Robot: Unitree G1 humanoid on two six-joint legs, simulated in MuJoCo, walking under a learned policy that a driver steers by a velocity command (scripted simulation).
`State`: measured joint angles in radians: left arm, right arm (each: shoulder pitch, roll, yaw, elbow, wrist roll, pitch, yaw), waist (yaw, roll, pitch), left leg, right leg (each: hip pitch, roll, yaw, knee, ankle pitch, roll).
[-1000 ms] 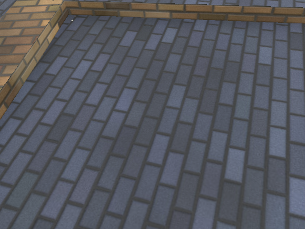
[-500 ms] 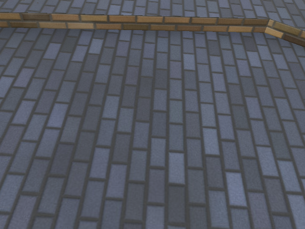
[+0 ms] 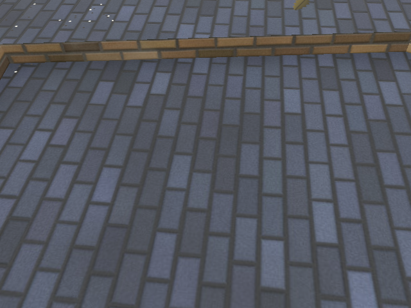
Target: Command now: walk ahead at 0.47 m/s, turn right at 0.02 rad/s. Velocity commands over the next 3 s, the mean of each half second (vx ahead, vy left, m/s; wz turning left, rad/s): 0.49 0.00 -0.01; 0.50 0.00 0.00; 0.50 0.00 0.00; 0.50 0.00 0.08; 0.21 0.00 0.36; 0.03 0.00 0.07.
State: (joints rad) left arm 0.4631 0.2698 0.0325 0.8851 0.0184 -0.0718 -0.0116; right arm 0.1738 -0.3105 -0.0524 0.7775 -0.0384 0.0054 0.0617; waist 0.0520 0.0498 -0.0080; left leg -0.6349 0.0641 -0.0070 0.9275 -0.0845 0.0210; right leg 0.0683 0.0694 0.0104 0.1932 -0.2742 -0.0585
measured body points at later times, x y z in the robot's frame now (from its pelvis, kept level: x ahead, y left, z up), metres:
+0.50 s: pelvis +0.33 +0.10 -0.15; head +0.38 +0.12 +0.30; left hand +0.40 +0.36 -0.30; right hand +0.33 -0.15 -0.28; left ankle +0.32 +0.18 -0.88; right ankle +0.35 -0.03 -0.78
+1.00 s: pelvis +0.61 +0.07 -0.13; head +0.63 +0.06 +0.31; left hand +0.59 +0.32 -0.27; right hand +0.71 -0.19 -0.28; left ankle +0.68 +0.23 -0.81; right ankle +0.60 +0.01 -0.88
